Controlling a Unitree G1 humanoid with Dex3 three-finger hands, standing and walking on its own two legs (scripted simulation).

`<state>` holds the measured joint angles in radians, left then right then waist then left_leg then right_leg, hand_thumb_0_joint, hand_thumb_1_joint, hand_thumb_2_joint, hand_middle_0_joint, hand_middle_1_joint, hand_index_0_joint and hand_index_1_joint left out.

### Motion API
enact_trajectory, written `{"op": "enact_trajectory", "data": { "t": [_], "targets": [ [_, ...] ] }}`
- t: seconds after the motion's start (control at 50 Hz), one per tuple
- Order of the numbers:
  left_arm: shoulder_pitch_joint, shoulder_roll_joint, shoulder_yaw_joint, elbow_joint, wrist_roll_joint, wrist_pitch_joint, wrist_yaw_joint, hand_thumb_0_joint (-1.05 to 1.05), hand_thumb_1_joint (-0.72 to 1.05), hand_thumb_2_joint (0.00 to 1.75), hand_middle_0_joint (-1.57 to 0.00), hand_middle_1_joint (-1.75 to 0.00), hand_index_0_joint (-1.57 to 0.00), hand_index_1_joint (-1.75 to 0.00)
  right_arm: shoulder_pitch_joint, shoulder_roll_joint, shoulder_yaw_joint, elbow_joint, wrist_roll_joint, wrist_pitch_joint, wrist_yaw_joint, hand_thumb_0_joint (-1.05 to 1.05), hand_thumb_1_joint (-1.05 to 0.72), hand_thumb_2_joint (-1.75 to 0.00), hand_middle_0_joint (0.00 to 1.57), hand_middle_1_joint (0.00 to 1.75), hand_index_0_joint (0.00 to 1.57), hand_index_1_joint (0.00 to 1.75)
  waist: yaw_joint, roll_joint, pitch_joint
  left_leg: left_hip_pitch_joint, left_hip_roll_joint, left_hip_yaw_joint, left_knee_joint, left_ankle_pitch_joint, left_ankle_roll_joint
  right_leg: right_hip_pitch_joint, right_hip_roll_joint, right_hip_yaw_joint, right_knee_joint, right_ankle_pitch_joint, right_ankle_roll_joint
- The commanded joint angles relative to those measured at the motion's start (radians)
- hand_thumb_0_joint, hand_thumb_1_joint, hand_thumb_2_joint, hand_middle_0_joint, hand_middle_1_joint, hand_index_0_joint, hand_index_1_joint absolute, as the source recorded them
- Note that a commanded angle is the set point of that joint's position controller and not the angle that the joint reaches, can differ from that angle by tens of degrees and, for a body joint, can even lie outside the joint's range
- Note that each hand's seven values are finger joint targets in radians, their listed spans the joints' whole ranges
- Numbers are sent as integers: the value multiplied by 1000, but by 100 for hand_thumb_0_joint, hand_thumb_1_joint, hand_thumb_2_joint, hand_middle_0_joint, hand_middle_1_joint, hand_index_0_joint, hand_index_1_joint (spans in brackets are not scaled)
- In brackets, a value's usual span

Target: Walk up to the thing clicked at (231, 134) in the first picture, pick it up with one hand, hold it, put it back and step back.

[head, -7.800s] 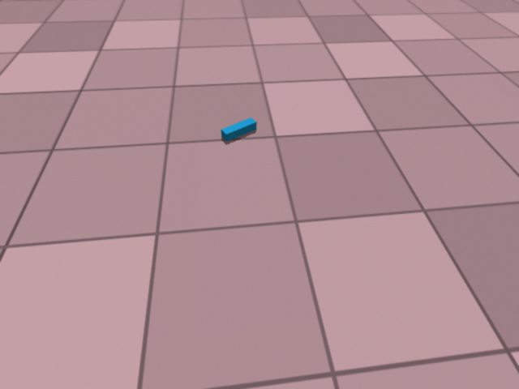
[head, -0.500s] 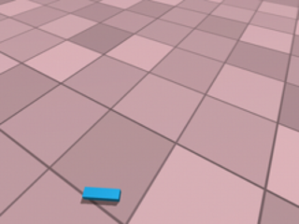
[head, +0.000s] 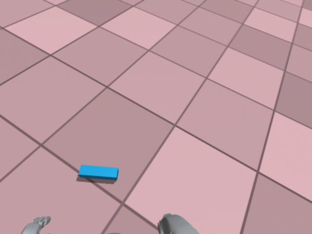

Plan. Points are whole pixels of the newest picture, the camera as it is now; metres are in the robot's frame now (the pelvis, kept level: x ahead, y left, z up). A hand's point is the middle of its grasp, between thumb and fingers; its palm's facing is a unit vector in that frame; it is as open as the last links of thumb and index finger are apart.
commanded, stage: walk up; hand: left
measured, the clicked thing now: (99, 172) +0.51 +0.26 -0.74
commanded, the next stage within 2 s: none
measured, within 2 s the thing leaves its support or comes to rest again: neither
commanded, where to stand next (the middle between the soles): +0.10 -0.02 m, yaw -1 degrees
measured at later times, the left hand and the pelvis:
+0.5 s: hand out of the picture +0.12 +0.23 -0.11, palm faces -0.03 -0.88 -0.47, open 7.4 cm; pelvis +0.06 -0.05 +0.01, yaw -3 degrees
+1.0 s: hand out of the picture +0.14 +0.25 -0.17, palm faces -0.06 -0.91 -0.40, open 7.4 cm; pelvis +0.03 -0.02 -0.02, yaw -4 degrees
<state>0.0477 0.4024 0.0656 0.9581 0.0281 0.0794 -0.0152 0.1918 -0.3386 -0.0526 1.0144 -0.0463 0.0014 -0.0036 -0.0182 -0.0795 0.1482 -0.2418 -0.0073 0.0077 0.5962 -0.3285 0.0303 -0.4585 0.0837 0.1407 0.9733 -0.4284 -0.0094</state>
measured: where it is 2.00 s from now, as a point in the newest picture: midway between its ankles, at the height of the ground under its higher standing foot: outside the picture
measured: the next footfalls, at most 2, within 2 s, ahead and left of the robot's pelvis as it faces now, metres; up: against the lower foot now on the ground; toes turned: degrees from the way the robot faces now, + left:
right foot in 0.26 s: +0.06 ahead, -0.17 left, +0.00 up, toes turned -5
left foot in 0.68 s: +0.19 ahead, +0.08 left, +0.00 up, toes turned -3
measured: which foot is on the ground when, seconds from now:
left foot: down 0.00-0.28, up 0.30-0.66, down 0.68-1.00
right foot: up 0.00-0.24, down 0.26-0.70, up 0.72-1.00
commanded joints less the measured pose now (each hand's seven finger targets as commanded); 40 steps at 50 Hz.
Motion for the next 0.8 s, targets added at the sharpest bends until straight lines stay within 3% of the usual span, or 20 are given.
{"op": "enact_trajectory", "data": {
  "t": [0.0,0.04,0.12,0.18,0.22,0.24,0.26,0.28,0.3,0.36,0.42,0.48,0.54,0.6,0.62,0.64,0.66,0.68,0.7,0.78],
  "targets": [
    [-6,196,46,-90,13,-46,-14,0,90,90,-20,-30,-20,-30,59,-326,-89,-107,1,-67,-22,0,-90,-90,20,30,20,30,-40,213,-188,349,257,-299,-266,72,131,-134,-60,1,-88,2,14],
    [-56,216,46,-123,10,-68,-25,0,90,90,-20,-30,-20,-30,149,-351,-110,-105,0,-67,-7,0,-90,-90,20,30,20,30,-103,240,-156,466,286,-360,-327,-77,159,-219,-55,-8,-132,-50,20],
    [-10,209,43,-103,2,-110,-30,0,90,90,-20,-30,-20,-30,106,-343,-100,-153,-5,-52,19,0,-90,-90,20,30,20,30,-73,276,-46,232,279,-257,-350,-150,197,-35,-88,-103,-293,-113,8],
    [120,185,46,-69,-2,-125,-30,0,90,90,-20,-30,-20,-30,49,-334,-91,-191,0,-38,37,0,-90,-90,20,30,20,30,-18,298,-34,61,223,-161,-310,-91,160,185,-63,-186,-442,10,-3],
    [313,186,58,-8,-8,-138,-11,0,90,90,-20,-30,-20,-30,-13,-281,-72,-225,12,-24,43,0,-90,-90,20,30,20,30,82,200,-109,-62,150,-59,-96,17,105,473,-44,-229,-618,213,-8],
    [414,230,76,18,-6,-144,2,0,90,90,-20,-30,-20,-30,-12,-218,-50,-239,21,-19,43,0,-90,-90,20,30,20,30,130,28,-160,-187,83,-9,117,-70,65,621,-108,-97,-640,194,-13],
    [459,312,98,-2,8,-152,16,0,90,90,-20,-30,-20,-30,-12,-165,-31,-277,26,-18,43,0,-90,-90,20,30,20,30,146,-176,-156,-429,-36,0,369,-258,6,693,-343,316,-739,-12,-85],
    [343,352,95,-44,8,-151,22,0,90,90,-20,-30,-20,-30,-3,-236,-55,-255,26,-3,31,0,-90,-90,20,30,20,30,118,-34,-97,-419,-23,-150,442,-216,-2,499,-471,492,-821,-244,-161],
    [266,365,93,-83,6,-147,18,0,90,90,-20,-30,-20,-30,28,-293,-71,-245,25,-6,31,0,-90,-90,20,30,20,30,86,-13,-19,-388,31,-172,443,-195,-1,381,-501,504,-845,-361,-240],
    [166,284,71,-121,-16,-167,26,0,90,90,-20,-30,-20,-30,142,-296,-79,-183,30,-4,52,0,-90,-90,20,30,20,30,1,3,13,-365,48,-230,440,-52,-18,380,-353,177,-797,-56,-171],
    [211,242,53,-118,-20,-177,38,0,90,90,-20,-30,-20,-30,168,-251,-67,-165,27,11,44,0,-90,-90,20,30,20,30,10,-32,8,-240,13,-185,397,7,-42,278,-311,-12,-706,498,-141],
    [129,203,35,-150,-17,-165,44,0,90,90,-20,-30,-20,-30,138,-206,-50,-167,41,18,30,0,-90,-90,20,30,20,30,0,-99,21,-108,1,-131,283,39,-52,175,-283,-132,-629,871,-143],
    [142,215,39,-162,-27,-126,47,0,90,90,-20,-30,-20,-30,87,-218,-43,-185,42,17,17,0,-90,-90,20,30,20,30,32,-184,-26,-113,-2,-36,168,55,-39,263,-289,-114,-527,931,-142],
    [125,220,34,-176,-41,-89,57,0,90,90,-20,-30,-20,-30,80,-228,-53,-185,31,19,7,0,-90,-90,20,30,20,30,16,-116,-83,-64,-16,8,23,115,-15,292,-281,-116,-368,874,-124],
    [110,229,33,-178,-48,-82,61,0,90,90,-20,-30,-20,-30,95,-237,-60,-181,28,19,7,0,-90,-90,20,30,20,30,-3,-82,-109,-8,-17,15,-72,226,-2,280,-270,-123,-295,826,-102],
    [118,211,30,-183,-55,-79,63,0,90,90,-20,-30,-20,-30,118,-270,-73,-183,24,14,4,0,-90,-90,20,30,20,30,-24,36,-156,46,18,-23,-138,575,18,283,-227,-136,-181,701,-60],
    [158,178,23,-195,-73,-78,67,0,90,90,-20,-30,-20,-30,115,-340,-92,-210,19,11,3,0,-90,-90,20,30,20,30,-25,219,-231,147,177,-193,-129,1006,99,222,-108,-165,38,485,-7],
    [220,143,23,-176,-85,-67,79,0,90,90,-20,-30,-20,-30,82,-340,-95,-242,14,12,4,0,-90,-90,20,30,20,30,1,321,-275,284,263,-341,-87,1271,178,73,24,-118,158,-219,-4],
    [245,154,21,-167,-80,-57,96,0,90,90,-20,-30,-20,-30,82,-359,-102,-241,26,16,1,0,-90,-90,20,30,20,30,-14,376,-339,269,349,-411,-93,1247,277,77,-12,-71,264,-288,-14],
    [238,199,36,-133,-71,-40,90,0,90,90,-20,-30,-20,-30,-53,-257,-80,-313,30,38,-12,0,-90,-90,20,30,20,30,19,237,-296,144,222,-208,-85,839,187,36,-21,-9,332,-154,-12]
  ]
}}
